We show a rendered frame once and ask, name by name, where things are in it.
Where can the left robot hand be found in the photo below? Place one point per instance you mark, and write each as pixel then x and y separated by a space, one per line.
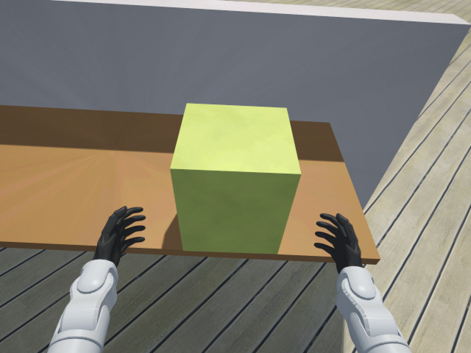
pixel 112 244

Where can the left robot forearm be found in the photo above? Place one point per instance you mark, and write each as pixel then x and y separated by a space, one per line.
pixel 83 326

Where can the table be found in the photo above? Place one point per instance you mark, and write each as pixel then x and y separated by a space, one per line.
pixel 64 172

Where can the carton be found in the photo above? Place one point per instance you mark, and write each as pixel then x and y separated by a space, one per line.
pixel 235 173

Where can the right robot hand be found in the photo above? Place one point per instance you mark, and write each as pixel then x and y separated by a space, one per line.
pixel 346 251

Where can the right robot forearm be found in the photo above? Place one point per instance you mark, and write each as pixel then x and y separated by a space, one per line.
pixel 371 326

